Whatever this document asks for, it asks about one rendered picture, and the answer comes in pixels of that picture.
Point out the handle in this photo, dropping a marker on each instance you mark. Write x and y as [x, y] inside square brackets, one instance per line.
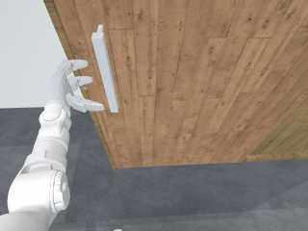
[102, 57]

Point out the left robot upper arm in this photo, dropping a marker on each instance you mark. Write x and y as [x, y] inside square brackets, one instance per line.
[35, 200]

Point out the left robot hand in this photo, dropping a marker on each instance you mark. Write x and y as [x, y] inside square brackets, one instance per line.
[60, 88]

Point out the left robot forearm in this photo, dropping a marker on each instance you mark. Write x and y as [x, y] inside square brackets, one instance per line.
[50, 148]

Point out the wardrobe door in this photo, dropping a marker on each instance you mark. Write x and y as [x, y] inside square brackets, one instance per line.
[290, 136]
[197, 82]

